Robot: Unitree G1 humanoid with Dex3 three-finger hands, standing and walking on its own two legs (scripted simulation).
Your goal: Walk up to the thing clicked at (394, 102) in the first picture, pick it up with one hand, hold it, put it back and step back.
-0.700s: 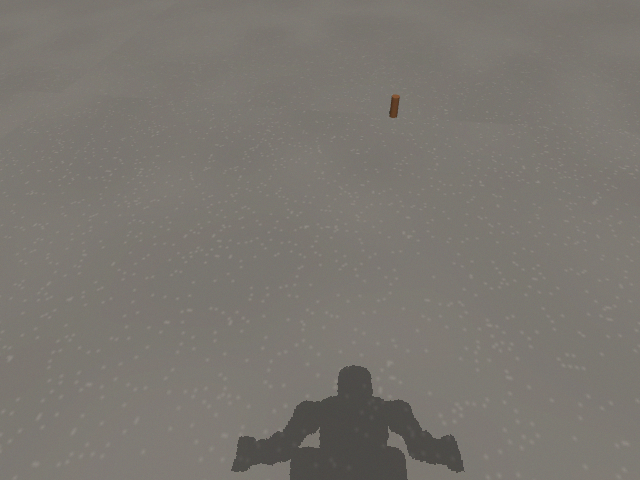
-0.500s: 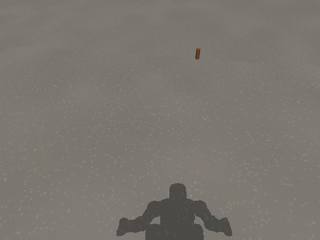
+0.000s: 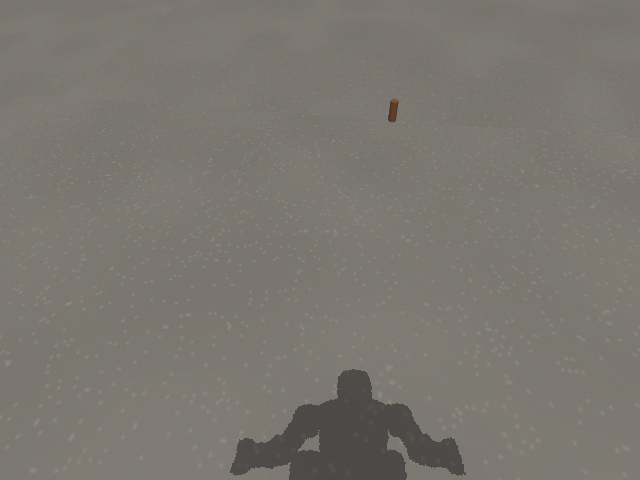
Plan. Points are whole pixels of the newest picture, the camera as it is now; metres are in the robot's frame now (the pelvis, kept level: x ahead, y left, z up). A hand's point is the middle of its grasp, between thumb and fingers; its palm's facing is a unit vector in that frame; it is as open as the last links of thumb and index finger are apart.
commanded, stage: stand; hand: left
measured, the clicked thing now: (393, 110) +2.19 -0.39 -0.72
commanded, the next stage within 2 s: walk up in 0.42 s
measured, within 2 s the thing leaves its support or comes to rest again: neither
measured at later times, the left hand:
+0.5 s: hand out of the picture +0.07 +0.26 -0.15, palm faces -0.08 -0.94 -0.33, open 7.4 cm
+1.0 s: hand (251, 352) +0.35 +0.15 -0.12, palm faces -0.34 -0.80 -0.50, open 7.4 cm
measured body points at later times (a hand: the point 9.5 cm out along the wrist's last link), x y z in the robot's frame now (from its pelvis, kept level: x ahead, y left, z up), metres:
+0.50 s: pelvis +0.00 +0.01 +0.00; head +0.01 +0.00 +0.45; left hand +0.08 +0.31 -0.13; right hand +0.08 -0.31 -0.13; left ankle -0.01 +0.13 -0.74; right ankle +0.00 -0.11 -0.75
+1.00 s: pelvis +0.18 -0.10 -0.02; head +0.15 -0.15 +0.42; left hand +0.36 +0.19 -0.09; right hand +0.19 -0.45 -0.15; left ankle +0.22 +0.05 -0.67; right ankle +0.12 -0.21 -0.75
